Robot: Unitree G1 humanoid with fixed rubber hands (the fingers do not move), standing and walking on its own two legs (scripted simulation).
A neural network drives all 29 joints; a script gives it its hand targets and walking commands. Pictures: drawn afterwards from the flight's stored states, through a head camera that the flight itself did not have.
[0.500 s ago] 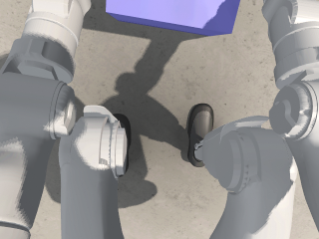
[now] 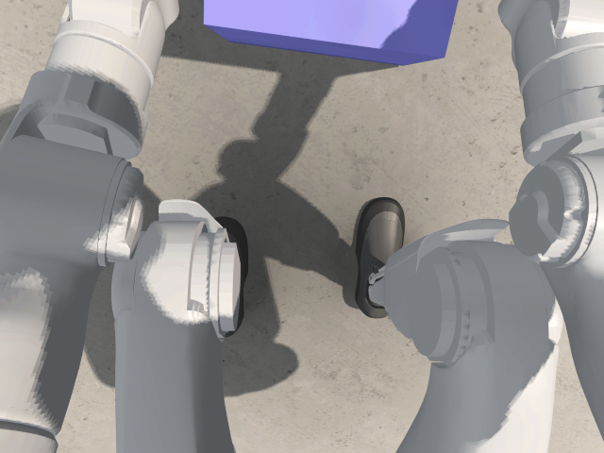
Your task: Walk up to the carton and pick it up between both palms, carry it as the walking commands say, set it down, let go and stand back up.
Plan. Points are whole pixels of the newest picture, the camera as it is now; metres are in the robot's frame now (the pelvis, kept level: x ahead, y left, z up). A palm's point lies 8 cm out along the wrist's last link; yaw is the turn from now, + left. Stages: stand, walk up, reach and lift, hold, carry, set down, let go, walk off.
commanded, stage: reach and lift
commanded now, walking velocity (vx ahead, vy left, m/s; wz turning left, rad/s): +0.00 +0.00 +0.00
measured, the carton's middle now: out of the picture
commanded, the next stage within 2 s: none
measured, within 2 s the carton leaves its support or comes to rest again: leaves its support in 0.04 s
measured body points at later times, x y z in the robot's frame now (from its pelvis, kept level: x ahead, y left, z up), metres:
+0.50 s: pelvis -0.01 +0.00 +0.00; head +0.36 +0.00 +0.24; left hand +0.57 +0.15 -0.15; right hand +0.58 -0.17 -0.14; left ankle +0.09 +0.13 -0.32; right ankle +0.13 -0.13 -0.32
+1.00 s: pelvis -0.02 +0.00 +0.02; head +0.33 +0.01 +0.28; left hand +0.55 +0.15 -0.11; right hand +0.57 -0.16 -0.08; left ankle +0.09 +0.13 -0.32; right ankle +0.13 -0.13 -0.32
